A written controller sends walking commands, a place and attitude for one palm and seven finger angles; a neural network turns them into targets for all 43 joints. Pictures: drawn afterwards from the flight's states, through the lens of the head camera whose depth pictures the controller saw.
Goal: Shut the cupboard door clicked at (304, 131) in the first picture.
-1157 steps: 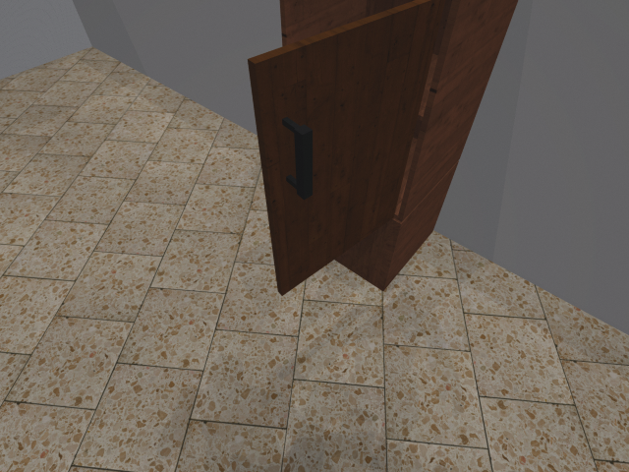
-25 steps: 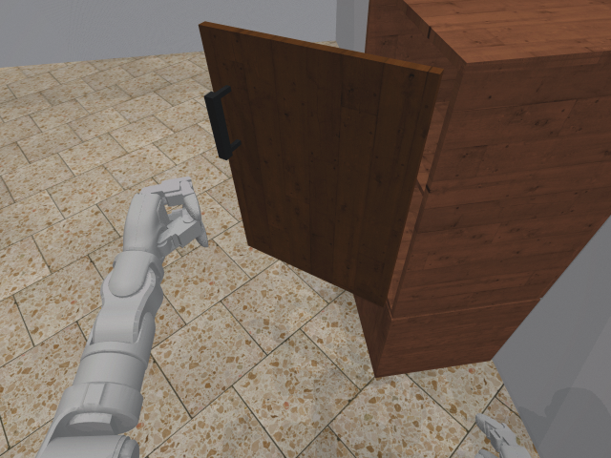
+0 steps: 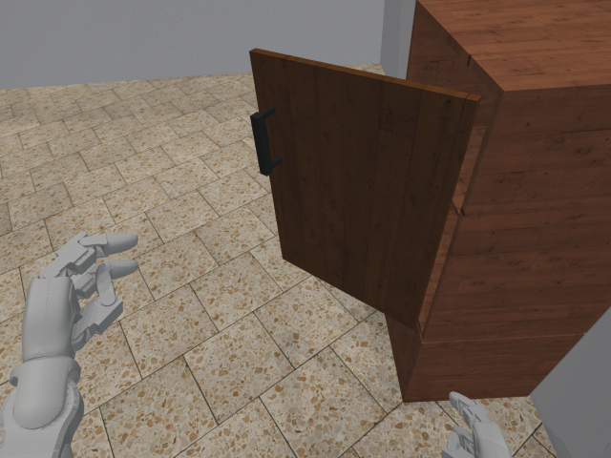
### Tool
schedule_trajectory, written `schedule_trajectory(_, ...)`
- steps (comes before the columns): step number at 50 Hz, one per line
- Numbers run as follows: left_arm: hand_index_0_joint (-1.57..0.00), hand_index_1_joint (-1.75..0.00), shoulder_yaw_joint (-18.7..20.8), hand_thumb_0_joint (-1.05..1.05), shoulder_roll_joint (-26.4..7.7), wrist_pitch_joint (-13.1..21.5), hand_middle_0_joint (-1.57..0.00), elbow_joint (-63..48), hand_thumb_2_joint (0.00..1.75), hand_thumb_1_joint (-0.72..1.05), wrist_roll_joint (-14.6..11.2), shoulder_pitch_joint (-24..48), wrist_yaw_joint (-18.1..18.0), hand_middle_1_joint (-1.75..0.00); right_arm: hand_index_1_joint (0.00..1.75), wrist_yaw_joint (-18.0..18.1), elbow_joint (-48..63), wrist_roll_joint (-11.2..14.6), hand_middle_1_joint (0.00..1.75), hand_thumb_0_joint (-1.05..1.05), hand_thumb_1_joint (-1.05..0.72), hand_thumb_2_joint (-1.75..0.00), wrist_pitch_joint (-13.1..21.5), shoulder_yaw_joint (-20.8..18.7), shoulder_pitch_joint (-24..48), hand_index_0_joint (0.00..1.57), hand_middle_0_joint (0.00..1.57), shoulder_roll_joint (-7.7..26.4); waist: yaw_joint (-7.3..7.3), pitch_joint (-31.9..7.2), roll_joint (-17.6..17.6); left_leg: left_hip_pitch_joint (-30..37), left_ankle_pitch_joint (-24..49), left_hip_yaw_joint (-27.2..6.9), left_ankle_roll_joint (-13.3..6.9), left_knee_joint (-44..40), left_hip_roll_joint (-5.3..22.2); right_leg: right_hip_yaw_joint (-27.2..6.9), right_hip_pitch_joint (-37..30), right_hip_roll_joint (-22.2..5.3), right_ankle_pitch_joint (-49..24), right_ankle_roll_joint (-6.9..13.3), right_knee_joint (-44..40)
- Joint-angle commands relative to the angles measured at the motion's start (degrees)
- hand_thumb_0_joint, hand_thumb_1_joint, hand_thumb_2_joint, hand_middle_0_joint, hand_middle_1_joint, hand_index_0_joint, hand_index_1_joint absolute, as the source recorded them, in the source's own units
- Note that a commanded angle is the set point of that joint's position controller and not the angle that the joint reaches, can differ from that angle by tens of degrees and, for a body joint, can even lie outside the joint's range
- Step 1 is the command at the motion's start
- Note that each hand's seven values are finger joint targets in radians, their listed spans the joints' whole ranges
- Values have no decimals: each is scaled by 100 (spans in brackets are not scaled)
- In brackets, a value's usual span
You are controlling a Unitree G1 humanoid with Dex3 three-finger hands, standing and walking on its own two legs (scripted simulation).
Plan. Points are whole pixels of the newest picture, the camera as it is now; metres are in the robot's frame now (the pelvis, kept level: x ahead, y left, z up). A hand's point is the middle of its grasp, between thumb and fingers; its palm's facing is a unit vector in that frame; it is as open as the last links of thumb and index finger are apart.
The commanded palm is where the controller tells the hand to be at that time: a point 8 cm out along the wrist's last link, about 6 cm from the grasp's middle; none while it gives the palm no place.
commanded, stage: draw the hand back to the body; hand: left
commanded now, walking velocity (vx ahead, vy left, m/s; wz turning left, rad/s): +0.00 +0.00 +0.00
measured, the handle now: (268, 141) +0.69 +0.16 +0.07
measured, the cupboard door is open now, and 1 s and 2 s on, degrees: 52 52 52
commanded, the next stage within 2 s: step back with the hand held close in 0.52 s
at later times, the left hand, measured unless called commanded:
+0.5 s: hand (73, 330) +0.19 +0.26 +0.16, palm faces +0.47 -0.79 -0.40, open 7.4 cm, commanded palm +0.14 +0.30 +0.17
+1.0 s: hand (51, 336) +0.18 +0.28 +0.15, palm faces +0.37 -0.77 -0.52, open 7.4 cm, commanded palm +0.12 +0.32 +0.17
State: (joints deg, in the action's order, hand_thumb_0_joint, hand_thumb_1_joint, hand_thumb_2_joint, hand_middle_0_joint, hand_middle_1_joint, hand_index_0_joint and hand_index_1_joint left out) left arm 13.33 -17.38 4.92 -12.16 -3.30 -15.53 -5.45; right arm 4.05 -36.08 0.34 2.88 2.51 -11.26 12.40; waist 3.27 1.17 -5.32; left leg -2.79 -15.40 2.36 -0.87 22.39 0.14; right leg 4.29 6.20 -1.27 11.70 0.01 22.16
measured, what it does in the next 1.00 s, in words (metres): stands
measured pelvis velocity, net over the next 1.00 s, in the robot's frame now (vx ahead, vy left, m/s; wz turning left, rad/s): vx -0.02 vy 0.02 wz -0.02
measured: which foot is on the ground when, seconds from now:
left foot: down 0.00-1.00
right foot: down 0.00-1.00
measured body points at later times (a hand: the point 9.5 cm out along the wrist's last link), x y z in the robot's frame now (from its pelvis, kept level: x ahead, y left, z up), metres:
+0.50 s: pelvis +0.00 +0.00 +0.00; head -0.02 -0.03 +0.45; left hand +0.16 +0.30 +0.18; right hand +0.19 -0.22 -0.09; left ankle -0.03 +0.11 -0.74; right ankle +0.01 -0.12 -0.74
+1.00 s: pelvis -0.02 +0.02 -0.01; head -0.01 +0.01 +0.44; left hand +0.16 +0.32 +0.18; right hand +0.15 -0.23 -0.10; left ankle -0.03 +0.11 -0.74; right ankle +0.01 -0.12 -0.74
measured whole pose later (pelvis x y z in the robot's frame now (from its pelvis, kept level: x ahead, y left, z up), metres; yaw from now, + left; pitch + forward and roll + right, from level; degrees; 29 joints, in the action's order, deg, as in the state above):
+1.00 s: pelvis -0.02 +0.02 -0.01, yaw -1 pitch +1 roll +0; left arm 23.9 -24.9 8.8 -26.0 -3.3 -31.7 -7.9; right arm 5.7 -32.4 0.8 -0.1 -1.1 -10.4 14.4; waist -0.2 0.2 -1.9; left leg -15.4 -17.8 4.6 -2.9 32.3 -1.3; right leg 1.8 19.2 -3.1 12.8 -1.8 31.4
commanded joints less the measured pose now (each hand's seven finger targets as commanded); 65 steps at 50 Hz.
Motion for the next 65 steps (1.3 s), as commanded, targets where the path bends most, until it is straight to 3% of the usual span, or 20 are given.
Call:
schedule_trajectory(1,-36,-48,993,0,-1205,412,-36,-1661,90,90,-5,271,-143,-48,30,40,931,-9,30,0,-90,-90,372,-317,754,20,20,577,21,-689,272,-407,1677,-55,56,-308,46,-135,-551,95,-1126,45,-158)
schedule_trajectory(7,-20,-30,1519,0,-1404,497,-20,-2034,90,90,-23,-787,-220,-30,30,39,878,5,30,0,-90,-90,519,-389,702,20,20,557,70,-457,209,-558,1564,-39,63,-285,73,-131,-435,87,-910,23,-165)
schedule_trajectory(12,-20,-30,1076,0,-1111,533,-20,-1882,90,90,75,-202,-278,-30,30,111,733,8,30,0,-90,-90,682,-418,637,20,20,652,-87,-124,247,-536,1048,-57,15,-368,69,-120,-43,88,-384,11,-263)
schedule_trajectory(16,-20,-30,1137,0,-1186,567,-20,-1865,90,90,81,-212,-317,-30,30,147,720,-2,30,0,-90,-90,743,-411,677,20,20,636,-29,-217,305,-531,848,-58,-10,-398,39,-138,-142,76,-183,22,-298)
schedule_trajectory(18,-20,-30,1307,0,-1364,584,-20,-1964,90,90,94,-269,-324,-30,30,146,708,-14,30,0,-90,-90,768,-415,702,20,20,655,30,-334,105,-535,943,-66,7,-391,29,-155,-288,69,-288,41,-272)
schedule_trajectory(23,-20,-30,1469,0,-1414,569,-20,-1973,90,90,66,-584,-307,-30,30,117,737,-44,30,0,-90,-90,773,-389,675,20,20,607,81,-366,106,-604,1290,-65,61,-353,44,-135,-449,73,-669,54,-195)
schedule_trajectory(29,-20,-30,1301,0,-1196,508,-20,-1899,90,90,19,-610,-225,-30,30,86,796,-10,30,0,-90,-90,686,-387,665,20,20,572,20,-199,147,-594,1287,-3,54,-357,85,-172,-301,76,-663,28,-252)
schedule_trajectory(32,-20,-30,1353,0,-1255,516,-20,-1950,90,90,40,-555,-251,-30,30,87,796,-27,30,0,-90,-90,687,-405,647,20,20,588,29,-359,222,-549,1336,-16,41,-325,77,-159,-328,91,-714,28,-228)
schedule_trajectory(33,-20,-30,2153,0,-2139,755,-20,-2159,90,90,75,474,-321,-30,30,43,993,87,30,0,-90,-90,567,-332,569,20,20,703,-222,200,-147,-1114,531,-111,-29,-216,145,-629,35,-178,-688,83,-420)
schedule_trajectory(34,-20,-30,1756,0,-1616,781,-20,-1696,90,90,29,-486,-252,-30,30,82,910,15,30,0,-90,-90,506,-451,575,20,20,734,-208,-7,505,-1241,439,-174,-77,55,200,-733,255,-388,-680,142,-458)
schedule_trajectory(35,-20,-30,1477,0,-1316,776,-20,-1633,90,90,26,-909,-206,-30,30,50,938,24,30,0,-90,-90,443,-474,548,20,20,740,-233,-267,795,-1040,492,-119,-90,310,154,-898,391,-533,-697,196,-501)
schedule_trajectory(38,-20,-30,1556,0,-1493,843,-20,-2122,90,90,39,-1028,-276,-30,30,52,977,19,30,0,-90,-90,318,-515,571,20,20,766,-275,-849,585,-993,879,-163,-59,583,176,-972,248,-762,-1406,314,-173)
schedule_trajectory(42,-20,-30,1815,0,-1695,795,-20,-2451,90,90,-4,-1397,-390,-30,30,124,1153,40,30,0,-90,-90,127,-567,520,20,20,808,-300,-1356,327,-1028,2527,-297,22,556,412,-660,-35,-561,-2818,184,762)
schedule_trajectory(44,-20,-30,1934,0,-1775,753,-20,-2520,90,90,-22,-1518,-410,-30,30,168,1217,43,30,0,-90,-90,45,-562,546,20,20,789,-282,-1440,219,-1126,3166,-369,72,589,518,-560,-61,-494,-2927,126,1043)
schedule_trajectory(46,-20,-30,1981,0,-1794,728,-20,-2532,90,90,-32,-1583,-420,-30,30,185,1281,55,30,0,-90,-90,-32,-589,507,20,20,806,-301,-1410,246,-1239,3208,-378,45,597,600,-578,29,-416,-2775,83,1155)
schedule_trajectory(49,-20,-30,1974,0,-1741,723,-20,-2469,90,90,-31,-1651,-425,-30,30,202,1315,49,30,0,-90,-90,-74,-584,496,20,20,803,-307,-1238,290,-1698,2501,-497,-21,425,693,-595,42,-359,-2258,44,1252)
schedule_trajectory(53,-20,-30,2024,0,-1757,800,-20,-2565,90,90,50,-1474,-440,-30,30,209,1351,18,30,0,-90,-90,-4,-592,512,20,20,918,-261,-860,-49,-2852,627,-726,-238,-78,823,-560,-269,-121,-1375,-51,1480)
schedule_trajectory(58,-20,-30,2020,0,-1707,944,-20,-2437,90,90,186,-1125,-467,-30,30,221,1374,34,30,0,-90,-90,119,-560,433,20,20,928,-303,-463,-13,-4260,-1827,-815,-440,-388,861,-672,-764,-60,-886,-77,1791)
schedule_trajectory(61,-20,-30,1888,0,-1589,1045,-20,-2489,90,90,263,-849,-483,-30,30,209,1383,43,30,0,-90,-90,198,-538,347,20,20,918,-360,-291,6,-4682,-2658,-813,-509,-269,792,-852,-694,-109,-299,-46,1800)
schedule_trajectory(65,-20,-30,1931,0,-1643,1181,-20,-2617,90,90,313,-673,-510,-30,30,185,1335,11,30,0,-90,-90,323,-529,282,20,20,885,-370,-296,261,-4504,-2766,-796,-458,91,629,-1127,-262,-221,395,41,1423)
